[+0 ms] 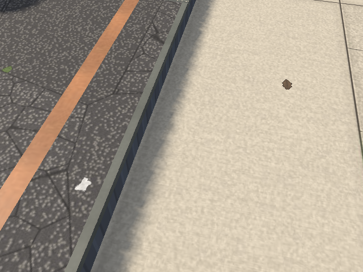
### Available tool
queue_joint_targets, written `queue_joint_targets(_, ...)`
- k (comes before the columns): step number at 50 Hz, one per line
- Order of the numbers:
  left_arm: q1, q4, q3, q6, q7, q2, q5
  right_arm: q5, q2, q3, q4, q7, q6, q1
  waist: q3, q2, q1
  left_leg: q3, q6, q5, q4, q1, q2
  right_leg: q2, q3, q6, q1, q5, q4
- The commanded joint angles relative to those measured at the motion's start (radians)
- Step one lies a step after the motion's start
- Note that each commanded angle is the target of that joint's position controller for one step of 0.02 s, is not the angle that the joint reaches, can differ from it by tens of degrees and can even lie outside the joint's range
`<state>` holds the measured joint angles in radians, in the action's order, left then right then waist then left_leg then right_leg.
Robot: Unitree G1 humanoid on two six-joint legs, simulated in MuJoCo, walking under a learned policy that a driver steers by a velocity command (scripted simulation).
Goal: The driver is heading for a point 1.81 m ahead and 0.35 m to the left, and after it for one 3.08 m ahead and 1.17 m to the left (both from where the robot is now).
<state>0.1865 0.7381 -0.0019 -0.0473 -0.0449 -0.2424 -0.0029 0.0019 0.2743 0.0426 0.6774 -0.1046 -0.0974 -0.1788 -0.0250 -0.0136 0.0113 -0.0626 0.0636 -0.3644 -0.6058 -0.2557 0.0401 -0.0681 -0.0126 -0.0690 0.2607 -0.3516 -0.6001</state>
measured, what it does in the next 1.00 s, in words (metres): walks ahead: right foot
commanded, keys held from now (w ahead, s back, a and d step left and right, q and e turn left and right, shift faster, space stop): no key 0.54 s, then w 0.46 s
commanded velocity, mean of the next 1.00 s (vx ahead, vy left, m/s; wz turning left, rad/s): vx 0.13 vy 0.00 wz -0.01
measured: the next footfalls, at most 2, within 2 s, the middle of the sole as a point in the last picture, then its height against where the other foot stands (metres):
right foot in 0.88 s outside the picture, level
left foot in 1.46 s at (166, 269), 0.12 m lower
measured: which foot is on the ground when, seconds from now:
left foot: down 0.00-0.90, up 0.92-1.00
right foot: down 0.00-0.58, up 0.60-0.86, down 0.88-1.00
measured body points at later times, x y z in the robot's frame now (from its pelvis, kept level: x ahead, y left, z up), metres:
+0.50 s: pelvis -0.01 -0.01 +0.01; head +0.00 +0.00 +0.46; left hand +0.13 +0.26 -0.10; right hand +0.15 -0.27 -0.08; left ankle -0.03 +0.08 -0.73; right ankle -0.02 -0.16 -0.73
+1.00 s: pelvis +0.09 -0.08 +0.01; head +0.10 -0.08 +0.46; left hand +0.19 +0.17 -0.10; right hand +0.16 -0.34 -0.12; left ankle +0.02 +0.06 -0.64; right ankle +0.07 -0.17 -0.73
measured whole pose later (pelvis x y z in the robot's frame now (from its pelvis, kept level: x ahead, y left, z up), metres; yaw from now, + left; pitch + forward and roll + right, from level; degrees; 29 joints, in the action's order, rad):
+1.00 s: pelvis +0.09 -0.08 +0.01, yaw +0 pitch -1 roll -1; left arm 0.28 0.81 -0.01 -0.14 -0.02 -0.23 0.07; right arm 0.09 0.28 0.01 0.85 -0.03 -0.10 -0.33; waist -0.02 0.02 0.00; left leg 0.06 0.09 -0.42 -1.12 -0.38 -0.01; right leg 0.04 0.04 0.06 0.15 -0.27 -0.44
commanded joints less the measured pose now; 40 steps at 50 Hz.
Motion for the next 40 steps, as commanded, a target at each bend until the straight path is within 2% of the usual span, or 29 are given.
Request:
queue_joint_targets(1,-0.018,-0.061,-0.034,-0.011,0.004,-0.129,-0.003,-0.002,0.116,0.032,-0.075,0.003,-0.015,0.028,0.074,-0.002,0.007,0.105,0.006,0.389,0.087,0.059,-0.088,-0.009,-0.014,0.021,0.004,0.198,0.077)
queue_joint_targets(14,-0.074,-0.033,-0.042,-0.012,0.009,-0.162,0.000,-0.003,0.146,0.032,-0.061,0.014,-0.009,0.012,0.056,0.000,0.006,0.110,0.002,0.313,0.134,0.068,-0.088,0.004,-0.005,0.029,-0.021,0.198,0.124)
queue_joint_targets(27,-0.087,0.031,-0.039,-0.005,0.016,-0.178,0.002,0.001,0.163,0.031,-0.030,0.011,-0.003,0.006,0.052,0.019,0.006,0.127,0.003,0.329,0.162,0.101,-0.096,0.009,0.009,0.025,-0.030,0.209,0.158)
queue_joint_targets(28,-0.072,0.043,-0.042,-0.001,0.019,-0.186,0.004,0.003,0.173,0.035,-0.020,0.015,0.001,-0.019,0.046,0.026,0.001,0.138,0.014,0.206,0.191,0.104,-0.101,0.014,0.014,0.029,-0.022,0.136,0.163)
queue_joint_targets(29,-0.074,0.042,-0.054,0.002,0.028,-0.219,0.017,0.017,0.230,0.060,-0.005,0.029,0.006,-0.076,0.015,0.055,-0.031,0.178,0.065,-0.032,0.247,0.118,-0.124,0.039,0.032,0.046,0.036,-0.008,0.128)
queue_joint_targets(30,-0.111,0.030,-0.062,0.002,0.039,-0.228,0.035,0.037,0.265,0.078,0.022,0.049,0.007,-0.158,-0.023,0.110,-0.080,0.307,0.150,-0.275,0.336,0.163,-0.207,0.055,0.044,0.055,0.151,-0.105,0.047)
queue_joint_targets(31,-0.149,0.012,-0.055,-0.007,0.048,-0.196,0.051,0.039,0.248,0.076,0.035,0.076,0.001,-0.208,-0.066,0.158,-0.107,0.476,0.229,-0.403,0.416,0.225,-0.331,0.049,0.041,0.069,0.282,-0.099,-0.031)
queue_joint_targets(32,-0.172,0.002,-0.039,-0.021,0.057,-0.151,0.060,0.037,0.197,0.056,0.041,0.102,-0.007,-0.235,-0.094,0.188,-0.128,0.587,0.272,-0.400,0.470,0.252,-0.426,0.015,-0.009,0.089,0.360,-0.099,-0.130)
queue_joint_targets(33,-0.188,-0.007,-0.032,-0.035,0.066,-0.128,0.070,0.043,0.131,0.030,0.044,0.124,-0.019,-0.253,-0.078,0.192,-0.142,0.622,0.278,-0.338,0.501,0.278,-0.459,-0.005,-0.063,0.106,0.410,-0.177,-0.278)
queue_joint_targets(34,-0.171,-0.015,-0.033,-0.047,0.069,-0.117,0.075,0.051,0.083,0.009,0.045,0.138,-0.030,-0.220,-0.054,0.166,-0.111,0.571,0.249,-0.275,0.505,0.280,-0.436,-0.006,-0.076,0.126,0.408,-0.196,-0.373)
queue_joint_targets(35,-0.146,-0.018,-0.035,-0.054,0.065,-0.112,0.087,0.054,0.068,-0.004,0.043,0.145,-0.032,-0.169,-0.048,0.127,-0.075,0.477,0.208,-0.223,0.514,0.257,-0.382,-0.002,-0.056,0.134,0.369,-0.169,-0.361)
queue_joint_targets(36,-0.123,-0.013,-0.036,-0.054,0.059,-0.107,0.097,0.047,0.082,-0.004,0.033,0.151,-0.031,-0.113,-0.048,0.093,-0.052,0.374,0.169,-0.169,0.524,0.220,-0.321,0.008,-0.015,0.130,0.302,-0.132,-0.280)
queue_joint_targets(37,-0.111,-0.004,-0.034,-0.046,0.048,-0.097,0.100,0.042,0.114,0.003,0.030,0.155,-0.026,-0.081,-0.050,0.084,-0.040,0.282,0.140,-0.125,0.527,0.171,-0.269,0.027,0.032,0.119,0.209,-0.100,-0.198)
queue_joint_targets(38,-0.110,0.000,-0.031,-0.038,0.035,-0.082,0.095,0.043,0.144,0.006,0.037,0.152,-0.018,-0.087,-0.048,0.092,-0.036,0.220,0.125,-0.080,0.525,0.119,-0.238,0.039,0.059,0.107,0.114,-0.076,-0.144)
queue_joint_targets(40,-0.099,0.002,-0.030,-0.039,0.005,-0.082,0.061,0.047,0.196,0.015,0.053,0.130,0.001,-0.107,-0.051,0.089,-0.022,0.184,0.132,-0.028,0.484,0.067,-0.227,0.059,0.067,0.090,-0.008,0.061,0.001)
Velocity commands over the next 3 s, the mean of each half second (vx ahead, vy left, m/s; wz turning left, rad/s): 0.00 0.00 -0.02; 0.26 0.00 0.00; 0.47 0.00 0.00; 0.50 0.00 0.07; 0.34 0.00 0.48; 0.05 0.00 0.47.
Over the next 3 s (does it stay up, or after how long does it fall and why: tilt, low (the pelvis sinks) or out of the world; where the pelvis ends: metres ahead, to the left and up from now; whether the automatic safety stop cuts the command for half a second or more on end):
stays up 0.96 -0.05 -0.11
